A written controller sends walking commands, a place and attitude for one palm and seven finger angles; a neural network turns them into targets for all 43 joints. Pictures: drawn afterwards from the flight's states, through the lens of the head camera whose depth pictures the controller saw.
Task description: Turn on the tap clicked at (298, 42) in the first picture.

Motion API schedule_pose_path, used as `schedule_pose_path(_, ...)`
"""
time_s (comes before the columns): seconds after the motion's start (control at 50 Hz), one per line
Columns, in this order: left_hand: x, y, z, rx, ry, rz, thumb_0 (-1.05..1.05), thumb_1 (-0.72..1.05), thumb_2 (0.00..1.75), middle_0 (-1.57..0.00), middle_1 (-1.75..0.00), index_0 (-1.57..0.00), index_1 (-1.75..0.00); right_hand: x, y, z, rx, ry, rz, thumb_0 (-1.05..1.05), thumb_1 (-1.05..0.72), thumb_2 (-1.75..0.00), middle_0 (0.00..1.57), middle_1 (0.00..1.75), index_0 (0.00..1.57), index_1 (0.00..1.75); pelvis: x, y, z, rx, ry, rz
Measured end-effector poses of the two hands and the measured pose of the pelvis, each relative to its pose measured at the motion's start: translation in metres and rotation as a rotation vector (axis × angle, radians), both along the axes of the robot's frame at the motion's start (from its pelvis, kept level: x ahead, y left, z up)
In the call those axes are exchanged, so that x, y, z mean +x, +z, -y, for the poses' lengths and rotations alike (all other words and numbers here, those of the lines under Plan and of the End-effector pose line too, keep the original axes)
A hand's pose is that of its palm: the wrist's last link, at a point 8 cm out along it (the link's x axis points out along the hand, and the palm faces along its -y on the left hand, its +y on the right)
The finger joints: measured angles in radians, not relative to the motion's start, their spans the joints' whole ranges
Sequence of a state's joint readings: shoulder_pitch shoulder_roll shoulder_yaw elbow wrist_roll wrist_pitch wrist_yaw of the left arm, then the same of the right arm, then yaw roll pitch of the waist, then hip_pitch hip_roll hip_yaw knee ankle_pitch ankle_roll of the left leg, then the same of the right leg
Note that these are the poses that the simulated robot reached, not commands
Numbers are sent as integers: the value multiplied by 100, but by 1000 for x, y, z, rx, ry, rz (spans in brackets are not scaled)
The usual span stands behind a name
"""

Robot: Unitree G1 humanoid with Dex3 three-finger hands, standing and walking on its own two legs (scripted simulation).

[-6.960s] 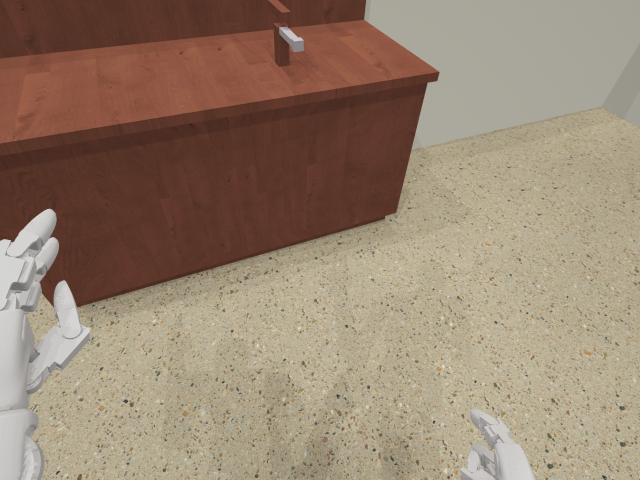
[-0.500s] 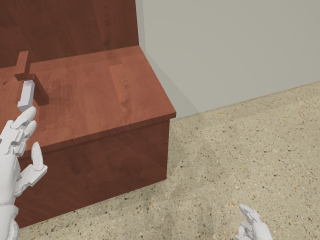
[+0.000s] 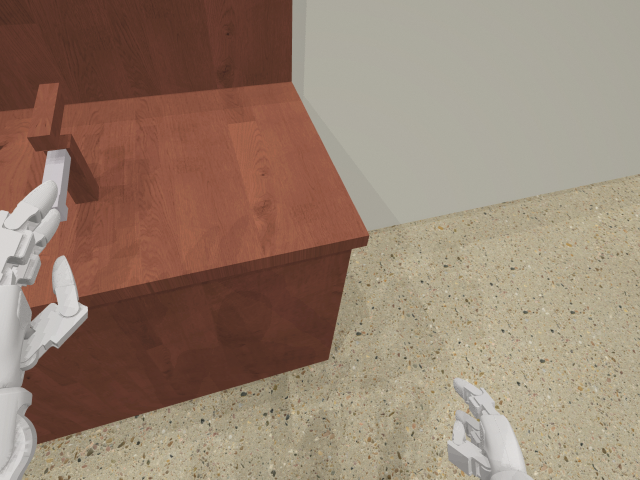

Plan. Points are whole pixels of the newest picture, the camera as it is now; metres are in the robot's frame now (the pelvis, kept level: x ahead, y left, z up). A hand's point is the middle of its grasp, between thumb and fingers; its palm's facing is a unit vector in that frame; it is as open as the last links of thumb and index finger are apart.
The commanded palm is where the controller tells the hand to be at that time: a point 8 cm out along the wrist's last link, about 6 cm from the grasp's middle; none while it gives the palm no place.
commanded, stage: come to a stop and stand still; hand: left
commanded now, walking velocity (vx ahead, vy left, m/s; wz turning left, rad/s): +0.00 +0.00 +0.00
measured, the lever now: (51, 209) +0.40 +0.41 +0.06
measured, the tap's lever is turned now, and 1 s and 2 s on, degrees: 0 0 0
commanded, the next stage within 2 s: look again from close up in 0.18 s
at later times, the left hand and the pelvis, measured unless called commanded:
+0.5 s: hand (75, 312) +0.22 +0.25 +0.16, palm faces +0.37 -0.85 -0.37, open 7.4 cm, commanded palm +0.16 +0.28 +0.17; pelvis +0.00 +0.00 +0.00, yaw +1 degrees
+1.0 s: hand (63, 310) +0.22 +0.26 +0.15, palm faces +0.41 -0.83 -0.37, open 7.4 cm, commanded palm +0.16 +0.30 +0.17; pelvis +0.01 +0.01 -0.01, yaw +2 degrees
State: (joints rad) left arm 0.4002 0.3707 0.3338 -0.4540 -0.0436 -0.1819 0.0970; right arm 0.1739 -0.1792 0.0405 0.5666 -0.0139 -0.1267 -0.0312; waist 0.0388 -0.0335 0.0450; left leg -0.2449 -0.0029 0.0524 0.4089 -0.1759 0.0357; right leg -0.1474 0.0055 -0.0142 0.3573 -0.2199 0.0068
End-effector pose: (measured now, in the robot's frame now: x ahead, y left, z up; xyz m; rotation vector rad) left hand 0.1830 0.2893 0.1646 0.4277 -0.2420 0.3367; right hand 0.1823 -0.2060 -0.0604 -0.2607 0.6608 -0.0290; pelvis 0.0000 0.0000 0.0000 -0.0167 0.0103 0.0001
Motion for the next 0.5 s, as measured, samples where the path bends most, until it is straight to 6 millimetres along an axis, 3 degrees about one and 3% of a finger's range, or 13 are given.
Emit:
schedule_pose_path(0.18,3,6,-2,0,2,10,2,89,90,-21,-30,-21,-30,9,1,-2,0,-8,-5,1,-90,-90,21,30,20,30,6,1,-3,-1,3,-3)
schedule_pose_path(0.5,-5,5,0,1,15,-15,2,89,90,-21,-30,-21,-30,-14,-9,12,-14,-60,-68,1,-90,-90,20,30,20,30,2,1,-3,-1,12,2)
